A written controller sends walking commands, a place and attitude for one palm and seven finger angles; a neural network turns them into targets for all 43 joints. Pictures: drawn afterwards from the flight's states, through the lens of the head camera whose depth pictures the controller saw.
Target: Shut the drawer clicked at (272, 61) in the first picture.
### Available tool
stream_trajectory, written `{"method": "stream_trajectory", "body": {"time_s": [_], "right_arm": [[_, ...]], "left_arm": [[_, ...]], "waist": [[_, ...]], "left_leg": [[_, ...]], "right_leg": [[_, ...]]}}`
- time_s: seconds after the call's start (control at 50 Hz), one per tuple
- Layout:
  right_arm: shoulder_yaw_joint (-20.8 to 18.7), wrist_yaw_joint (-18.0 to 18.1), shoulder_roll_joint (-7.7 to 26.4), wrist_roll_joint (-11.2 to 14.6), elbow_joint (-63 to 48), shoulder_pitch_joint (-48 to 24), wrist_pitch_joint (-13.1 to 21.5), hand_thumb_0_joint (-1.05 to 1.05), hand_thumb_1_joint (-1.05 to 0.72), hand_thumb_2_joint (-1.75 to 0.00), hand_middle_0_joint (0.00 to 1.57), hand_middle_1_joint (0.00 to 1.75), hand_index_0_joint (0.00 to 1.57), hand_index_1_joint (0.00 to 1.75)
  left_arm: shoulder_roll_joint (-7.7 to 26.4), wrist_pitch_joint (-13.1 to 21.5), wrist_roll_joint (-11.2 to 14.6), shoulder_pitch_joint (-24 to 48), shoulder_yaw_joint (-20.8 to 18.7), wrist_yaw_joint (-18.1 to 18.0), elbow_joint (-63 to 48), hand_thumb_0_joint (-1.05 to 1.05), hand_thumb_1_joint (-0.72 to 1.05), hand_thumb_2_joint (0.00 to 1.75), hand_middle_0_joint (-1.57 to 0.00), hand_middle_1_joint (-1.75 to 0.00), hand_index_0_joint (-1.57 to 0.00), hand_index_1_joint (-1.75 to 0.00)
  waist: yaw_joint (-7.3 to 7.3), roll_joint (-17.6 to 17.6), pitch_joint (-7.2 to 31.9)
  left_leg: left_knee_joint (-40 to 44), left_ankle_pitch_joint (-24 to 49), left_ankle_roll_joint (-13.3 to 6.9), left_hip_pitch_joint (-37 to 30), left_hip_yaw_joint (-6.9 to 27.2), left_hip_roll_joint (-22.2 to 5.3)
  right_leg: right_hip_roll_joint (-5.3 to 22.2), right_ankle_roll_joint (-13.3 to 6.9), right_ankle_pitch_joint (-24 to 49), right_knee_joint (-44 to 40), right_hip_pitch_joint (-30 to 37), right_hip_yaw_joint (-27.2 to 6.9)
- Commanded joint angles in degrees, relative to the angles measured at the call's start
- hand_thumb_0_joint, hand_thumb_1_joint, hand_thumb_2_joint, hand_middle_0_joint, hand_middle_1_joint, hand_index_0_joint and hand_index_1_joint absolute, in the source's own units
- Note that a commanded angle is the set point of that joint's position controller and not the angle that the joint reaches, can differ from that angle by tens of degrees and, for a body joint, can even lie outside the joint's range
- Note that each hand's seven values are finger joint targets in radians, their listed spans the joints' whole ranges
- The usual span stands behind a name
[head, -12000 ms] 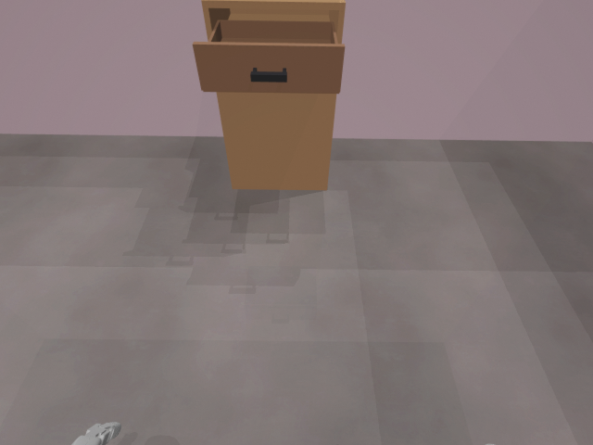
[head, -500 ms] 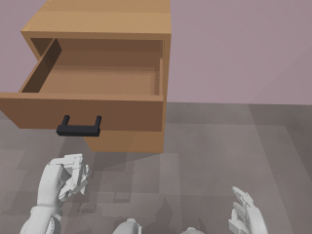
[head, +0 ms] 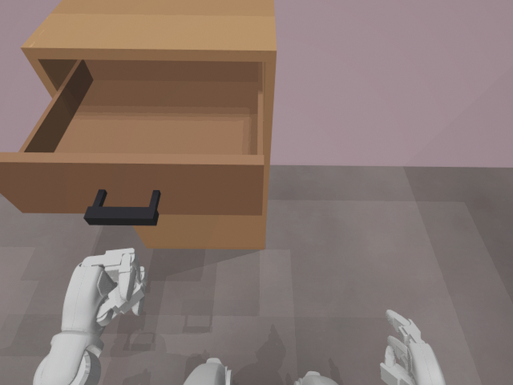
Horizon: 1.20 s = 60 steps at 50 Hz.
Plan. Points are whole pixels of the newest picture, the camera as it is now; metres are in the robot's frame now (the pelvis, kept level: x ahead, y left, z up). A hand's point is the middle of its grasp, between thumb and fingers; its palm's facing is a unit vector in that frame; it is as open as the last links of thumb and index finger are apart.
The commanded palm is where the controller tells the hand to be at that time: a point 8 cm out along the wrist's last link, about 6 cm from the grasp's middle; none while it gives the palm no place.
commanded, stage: push the drawer shut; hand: left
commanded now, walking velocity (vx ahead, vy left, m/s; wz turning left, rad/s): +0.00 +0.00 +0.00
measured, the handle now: (125, 205) +0.37 +0.23 +0.06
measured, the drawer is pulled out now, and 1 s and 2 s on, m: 0.27 0.22 0.10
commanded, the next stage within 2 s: none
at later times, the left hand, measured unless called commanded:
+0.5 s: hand (151, 252) +0.30 +0.17 +0.05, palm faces +0.01 -1.00 -0.06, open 3.3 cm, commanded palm +0.28 +0.23 +0.06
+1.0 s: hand (151, 221) +0.35 +0.18 +0.05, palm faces +0.01 -1.00 -0.05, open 3.1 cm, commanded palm +0.34 +0.24 +0.06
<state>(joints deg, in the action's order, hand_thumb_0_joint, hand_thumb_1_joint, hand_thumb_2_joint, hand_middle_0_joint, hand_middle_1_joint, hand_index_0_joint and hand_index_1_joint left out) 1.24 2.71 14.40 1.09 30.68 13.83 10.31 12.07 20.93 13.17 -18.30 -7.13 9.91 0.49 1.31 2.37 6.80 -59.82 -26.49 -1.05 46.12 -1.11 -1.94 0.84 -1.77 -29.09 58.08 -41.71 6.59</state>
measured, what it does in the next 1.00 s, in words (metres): stands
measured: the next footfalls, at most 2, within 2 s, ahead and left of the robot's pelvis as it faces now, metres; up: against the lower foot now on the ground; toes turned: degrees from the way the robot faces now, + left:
none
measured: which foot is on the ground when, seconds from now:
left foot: down 0.00-1.00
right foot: down 0.00-1.00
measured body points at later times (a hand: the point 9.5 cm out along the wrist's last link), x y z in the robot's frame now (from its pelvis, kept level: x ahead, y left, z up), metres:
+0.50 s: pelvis +0.00 -0.01 +0.00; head +0.06 -0.01 +0.45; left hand +0.29 +0.22 +0.06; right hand +0.16 -0.25 -0.09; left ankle +0.03 +0.11 -0.67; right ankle +0.00 -0.10 -0.67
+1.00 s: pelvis -0.01 +0.00 +0.00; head +0.07 -0.01 +0.45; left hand +0.34 +0.24 +0.06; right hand +0.12 -0.26 -0.10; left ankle +0.03 +0.11 -0.67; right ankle +0.00 -0.10 -0.67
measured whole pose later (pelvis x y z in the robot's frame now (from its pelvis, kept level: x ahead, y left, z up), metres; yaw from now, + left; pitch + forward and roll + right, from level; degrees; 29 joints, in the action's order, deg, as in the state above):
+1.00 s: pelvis -0.01 +0.00 +0.00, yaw +0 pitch +14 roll -2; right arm 1.8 3.2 14.8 1.7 35.4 14.0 6.6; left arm 16.1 20.5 12.4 12.2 -13.2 11.8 29.1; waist 3.1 2.2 5.5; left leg -58.3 -24.8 -0.8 47.3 -1.2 -2.3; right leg 0.4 -2.1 -27.4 56.9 -43.3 6.4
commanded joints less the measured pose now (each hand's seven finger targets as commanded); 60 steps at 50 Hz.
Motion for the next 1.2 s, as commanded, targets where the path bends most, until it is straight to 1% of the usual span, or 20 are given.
{"method": "stream_trajectory", "body": {"time_s": [0.0, 0.06, 0.14, 0.26, 0.28, 0.34, 0.36, 0.4, 0.46, 0.52, 0.56, 0.66, 0.68, 0.86, 0.94, 0.98, 1.04, 1.08, 1.16, 1.18], "right_arm": [[-3.18, 0.17, 6.72, 0.15, -8.07, -2.47, 2.81, 0.00, -0.90, -0.90, 0.20, 0.30, 0.20, 0.30], [-2.99, -0.02, 6.96, 0.22, -8.22, -2.47, 2.49, 0.00, -0.90, -0.90, 0.20, 0.30, 0.20, 0.30], [-2.94, 0.33, 7.35, 0.17, -7.80, -2.23, 2.32, 0.00, -0.90, -0.90, 0.20, 0.30, 0.20, 0.30], [-3.00, 0.41, 7.23, 0.08, -7.29, -1.90, 2.37, 0.00, -0.90, -0.90, 0.20, 0.30, 0.20, 0.30], [-2.92, 0.39, 7.45, -0.02, -7.08, -1.76, 2.15, 0.00, -0.90, -0.90, 0.20, 0.30, 0.20, 0.30], [-2.72, 0.13, 7.32, 0.16, -6.78, -2.00, 1.51, 0.00, -0.90, -0.90, 0.20, 0.30, 0.20, 0.30], [-2.89, 0.15, 7.50, 0.20, -6.64, -1.88, 1.21, 0.00, -0.90, -0.90, 0.20, 0.30, 0.20, 0.30], [-2.78, 0.27, 7.66, 0.24, -6.43, -1.88, 0.55, 0.00, -0.90, -0.90, 0.20, 0.30, 0.20, 0.30], [-2.77, 0.21, 7.45, 0.33, -6.39, -1.90, 0.35, 0.00, -0.90, -0.90, 0.20, 0.30, 0.20, 0.30], [-2.87, 0.30, 7.56, 0.22, -5.65, -1.11, 0.13, 0.00, -0.90, -0.90, 0.20, 0.30, 0.20, 0.30], [-2.90, 0.27, 7.43, 0.26, -5.00, -1.17, 0.23, 0.00, -0.90, -0.90, 0.20, 0.30, 0.20, 0.30], [-2.78, 0.56, 7.73, 0.42, -3.16, -1.09, 0.06, 0.00, -0.90, -0.90, 0.20, 0.30, 0.20, 0.30], [-2.82, 0.74, 8.06, 0.41, -2.60, -0.81, -0.09, 0.00, -0.90, -0.90, 0.20, 0.30, 0.20, 0.30], [-2.60, 1.15, 8.11, 0.60, -1.89, 0.03, -0.80, 0.00, -0.90, -0.90, 0.20, 0.30, 0.20, 0.30], [-2.60, 0.86, 8.20, 0.69, -1.80, 0.85, -1.19, 0.00, -0.90, -0.90, 0.20, 0.30, 0.20, 0.30], [-2.67, 0.79, 8.57, 0.51, -1.45, 1.52, -1.41, 0.00, -0.90, -0.90, 0.20, 0.30, 0.20, 0.30], [-2.60, 0.46, 8.50, 0.40, -1.31, 2.08, -1.88, 0.00, -0.90, -0.90, 0.20, 0.30, 0.20, 0.30], [-2.84, 0.41, 8.93, 0.27, -0.97, 2.91, -2.31, 0.00, -0.90, -0.90, 0.20, 0.30, 0.20, 0.30], [-2.94, -0.01, 8.72, 0.13, -1.12, 3.47, -3.11, 0.00, -0.90, -0.90, 0.20, 0.30, 0.20, 0.30], [-2.96, -0.01, 8.98, 0.13, -1.07, 3.83, -3.39, 0.00, -0.90, -0.90, 0.20, 0.30, 0.20, 0.30]], "left_arm": [[7.18, 4.17, 1.07, 2.92, -5.34, -0.45, -10.80, 0.00, 0.90, 0.90, -1.40, -1.60, -1.40, -1.60], [5.90, 3.30, 0.80, 5.53, -3.40, -0.28, -10.61, 0.00, 0.90, 0.90, -1.40, -1.60, -1.40, -1.60], [7.25, 2.90, 0.63, 10.91, -4.00, -0.01, -9.51, 0.00, 0.90, 0.90, -1.40, -1.60, -1.40, -1.60], [7.80, 3.28, 0.88, 13.44, -5.06, -0.33, -8.82, 0.00, 0.90, 0.90, -1.40, -1.60, -1.40, -1.60], [8.68, 2.99, 0.61, 13.72, -5.59, -0.51, -7.55, 0.00, 0.90, 0.90, -1.40, -1.60, -1.40, -1.60], [7.33, 1.79, 0.42, 17.48, -4.43, -0.53, -4.33, 0.00, 0.90, 0.90, -1.40, -1.60, -1.40, -1.60], [8.50, 1.31, 0.30, 17.08, -5.95, -0.61, -2.75, 0.00, 0.90, 0.90, -1.40, -1.60, -1.40, -1.60], [9.03, 0.57, 0.34, 19.23, -6.57, -0.52, -0.23, 0.00, 0.90, 0.90, -1.40, -1.60, -1.40, -1.60], [9.48, 1.03, 0.54, 23.71, -6.81, -0.37, -0.97, 0.00, 0.90, 0.90, -1.40, -1.60, -1.40, -1.60], [11.72, 1.95, 0.89, 25.47, -9.38, -0.48, 0.63, 0.00, 0.90, 0.90, -1.40, -1.60, -1.40, -1.60], [10.90, 2.88, 1.09, 28.74, -8.43, -0.24, 0.84, 0.00, 0.90, 0.90, -1.40, -1.60, -1.40, -1.60], [11.91, 3.81, 1.16, 35.17, -8.98, 0.33, 6.48, 0.00, 0.90, 0.90, -1.40, -1.60, -1.40, -1.60], [13.79, 4.09, 0.88, 37.54, -10.18, 0.24, 7.15, 0.00, 0.90, 0.90, -1.40, -1.60, -1.40, -1.60], [14.53, 3.38, 1.42, 45.69, -10.40, 1.69, 13.81, 0.00, 0.90, 0.90, -1.40, -1.60, -1.40, -1.60], [13.64, 3.55, 0.67, 48.93, -9.30, 0.93, 16.61, 0.00, 0.90, 0.90, -1.40, -1.60, -1.40, -1.60], [15.25, 3.70, 0.09, 50.60, -10.37, 0.27, 18.62, 0.00, 0.90, 0.90, -1.40, -1.60, -1.40, -1.60], [14.15, 4.14, -0.55, 53.78, -9.34, -0.30, 20.64, 0.00, 0.90, 0.90, -1.40, -1.60, -1.40, -1.60], [16.88, 4.61, -1.26, 55.20, -11.26, -0.76, 21.85, 0.00, 0.90, 0.90, -1.40, -1.60, -1.40, -1.60], [16.31, 4.89, -1.58, 56.22, -11.04, -0.76, 23.28, 0.00, 0.90, 0.90, -1.40, -1.60, -1.40, -1.60], [17.66, 4.93, -1.92, 56.79, -11.83, -0.94, 24.04, 0.00, 0.90, 0.90, -1.40, -1.60, -1.40, -1.60]], "waist": [[-0.15, -0.14, 11.24], [0.72, 0.31, 10.23], [1.34, -0.58, 10.93], [0.51, -0.03, 14.98], [0.40, -0.36, 14.86], [1.09, -1.19, 12.64], [0.64, -1.04, 12.66], [1.04, -3.09, 12.25], [0.78, 0.27, 13.99], [0.67, -1.42, 15.53], [1.42, -1.11, 15.71], [2.48, -0.65, 13.08], [2.76, -1.01, 13.23], [2.50, 0.28, 16.93], [2.88, 0.70, 16.12], [2.88, 0.06, 16.00], [3.22, -0.29, 15.63], [3.14, -1.06, 17.43], [2.80, 0.17, 19.11], [2.90, 0.36, 19.05]], "left_leg": [[8.53, 12.82, -0.19, -9.50, 2.72, 1.34], [8.61, 11.96, -0.17, -9.55, 2.93, 1.34], [7.95, 11.08, -0.28, -8.76, 3.19, 1.31], [7.69, 15.29, -0.23, -11.00, 2.84, 1.31], [7.72, 15.64, -0.30, -10.43, 2.98, 1.30], [7.99, 13.44, -0.23, -9.09, 2.64, 1.50], [8.13, 13.23, -0.16, -8.97, 2.46, 1.41], [8.06, 12.61, -0.40, -7.84, 2.21, 1.50], [8.58, 13.10, -0.25, -9.39, 2.05, 1.56], [8.45, 15.15, -0.34, -9.51, 1.86, 1.43], [8.17, 15.26, -0.34, -9.71, 1.88, 1.39], [7.90, 11.68, -0.34, -8.07, 1.81, 1.41], [7.80, 11.32, -0.47, -7.88, 2.01, 1.24], [8.62, 11.32, -0.32, -8.93, 2.10, 1.28], [9.43, 10.87, -0.25, -10.29, 2.61, 1.09], [9.30, 10.52, -0.34, -9.94, 2.86, 0.99], [9.59, 9.54, -0.26, -9.80, 2.89, 1.07], [9.22, 10.96, -0.40, -9.70, 3.05, 0.91], [9.44, 12.30, -0.15, -10.70, 2.65, 1.02], [9.34, 12.39, -0.21, -10.51, 2.89, 0.91]], "right_leg": [[-1.30, 0.73, 14.47, -8.87, 5.15, -3.74], [-1.16, 0.80, 13.88, -8.94, 3.97, -3.49], [-1.15, 0.84, 12.90, -9.00, 3.76, -4.08], [-1.05, 0.81, 17.61, -8.25, 5.91, -4.14], [-1.12, 0.70, 17.84, -8.14, 6.19, -4.14], [-0.96, 1.00, 16.59, -8.88, 5.79, -4.56], [-0.94, 0.94, 16.32, -9.06, 5.97, -4.59], [-0.90, 1.23, 16.14, -9.72, 6.49, -5.33], [-0.76, 0.99, 16.61, -9.77, 7.30, -5.47], [-0.83, 1.10, 19.49, -9.74, 9.39, -5.94], [-0.78, 1.27, 19.85, -9.57, 8.84, -6.03], [-0.62, 1.35, 15.63, -10.65, 6.55, -6.86], [-0.69, 1.24, 14.77, -10.61, 6.29, -6.79], [-0.50, 1.22, 14.62, -10.87, 7.71, -7.05], [-0.92, 0.98, 13.65, -10.74, 5.47, -6.00], [-1.16, 0.90, 13.04, -10.64, 4.96, -5.95], [-1.15, 0.91, 12.21, -10.61, 4.07, -5.80], [-1.31, 0.81, 13.53, -9.85, 4.80, -5.73], [-1.25, 0.83, 15.25, -9.79, 5.49, -5.84], [-1.45, 0.69, 14.98, -9.46, 5.02, -5.67]]}}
